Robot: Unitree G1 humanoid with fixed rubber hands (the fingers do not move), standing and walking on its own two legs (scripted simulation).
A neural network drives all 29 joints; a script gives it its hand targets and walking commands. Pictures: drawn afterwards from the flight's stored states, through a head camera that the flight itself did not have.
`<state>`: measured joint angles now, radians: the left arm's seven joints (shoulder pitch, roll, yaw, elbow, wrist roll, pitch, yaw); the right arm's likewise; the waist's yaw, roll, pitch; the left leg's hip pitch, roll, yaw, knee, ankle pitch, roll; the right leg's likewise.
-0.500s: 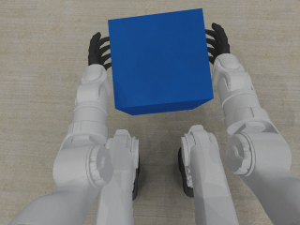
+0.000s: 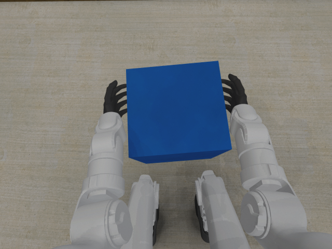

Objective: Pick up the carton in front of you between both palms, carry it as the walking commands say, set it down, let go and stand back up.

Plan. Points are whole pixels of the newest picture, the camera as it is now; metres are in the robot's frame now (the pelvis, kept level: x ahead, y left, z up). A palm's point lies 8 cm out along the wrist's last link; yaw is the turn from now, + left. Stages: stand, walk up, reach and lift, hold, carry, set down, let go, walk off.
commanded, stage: reach and lift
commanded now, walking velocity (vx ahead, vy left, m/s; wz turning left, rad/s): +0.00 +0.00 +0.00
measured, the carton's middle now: (175, 121) +0.42 -0.01 -0.12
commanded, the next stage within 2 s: hold in 1.92 s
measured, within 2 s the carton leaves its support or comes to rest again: neither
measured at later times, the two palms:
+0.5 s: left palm (81, 101) +0.39 +0.15 +0.12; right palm (271, 91) +0.38 -0.16 +0.11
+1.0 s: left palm (19, 74) +0.36 +0.15 +0.24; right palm out of the picture +0.35 -0.15 +0.24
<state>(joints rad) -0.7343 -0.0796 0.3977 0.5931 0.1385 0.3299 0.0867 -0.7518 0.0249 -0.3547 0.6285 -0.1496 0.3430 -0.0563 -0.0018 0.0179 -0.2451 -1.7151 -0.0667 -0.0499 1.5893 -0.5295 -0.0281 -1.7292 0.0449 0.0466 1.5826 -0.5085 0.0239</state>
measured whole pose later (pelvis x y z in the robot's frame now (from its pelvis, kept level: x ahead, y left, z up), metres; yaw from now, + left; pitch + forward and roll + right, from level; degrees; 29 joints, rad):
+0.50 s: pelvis +0.05 +0.00 +0.14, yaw +0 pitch +20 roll +0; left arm -0.42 -0.13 0.34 0.57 0.17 0.32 0.06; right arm -0.42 0.10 -0.31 0.58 -0.18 0.33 -0.05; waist 0.00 0.01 -0.20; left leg -0.94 -0.05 -0.06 1.03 -0.43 -0.01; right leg -0.96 0.04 0.05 1.02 -0.41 0.01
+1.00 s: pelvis +0.06 +0.00 +0.22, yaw +0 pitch -3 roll +0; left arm -0.31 -0.16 0.30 0.42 0.28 0.59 0.00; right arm -0.30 0.16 -0.29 0.41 -0.28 0.60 -0.01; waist 0.00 0.00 -0.04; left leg -0.19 -0.03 -0.07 0.50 -0.25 0.00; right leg -0.20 0.02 0.06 0.49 -0.23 0.00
